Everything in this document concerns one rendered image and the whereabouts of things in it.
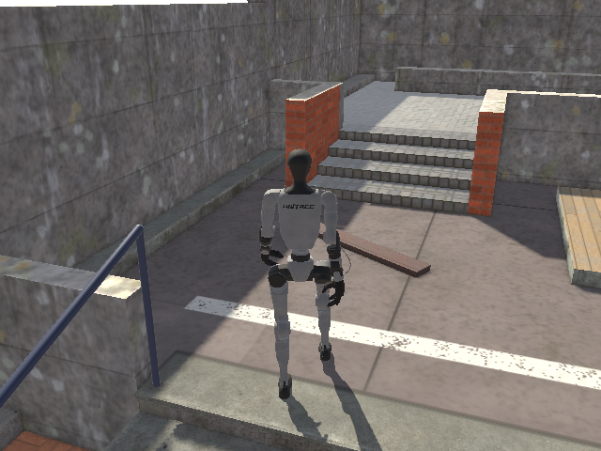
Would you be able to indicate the robot left upper arm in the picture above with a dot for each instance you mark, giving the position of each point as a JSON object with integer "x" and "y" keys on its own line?
{"x": 267, "y": 214}

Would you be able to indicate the left robot hand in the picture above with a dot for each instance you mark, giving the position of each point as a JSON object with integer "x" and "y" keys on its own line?
{"x": 272, "y": 253}

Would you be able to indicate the left robot forearm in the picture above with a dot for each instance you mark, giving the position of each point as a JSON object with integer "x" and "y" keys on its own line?
{"x": 265, "y": 243}

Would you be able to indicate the robot right upper arm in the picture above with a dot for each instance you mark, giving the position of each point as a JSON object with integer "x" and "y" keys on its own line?
{"x": 329, "y": 200}

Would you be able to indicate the right robot forearm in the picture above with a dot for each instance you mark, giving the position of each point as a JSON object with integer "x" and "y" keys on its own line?
{"x": 335, "y": 260}

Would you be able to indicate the right robot hand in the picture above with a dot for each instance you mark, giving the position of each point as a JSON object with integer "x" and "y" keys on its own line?
{"x": 339, "y": 291}

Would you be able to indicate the humanoid robot head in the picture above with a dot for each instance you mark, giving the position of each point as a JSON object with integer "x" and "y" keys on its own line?
{"x": 299, "y": 162}

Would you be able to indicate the right robot foot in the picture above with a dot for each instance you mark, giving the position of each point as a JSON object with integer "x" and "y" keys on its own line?
{"x": 325, "y": 354}

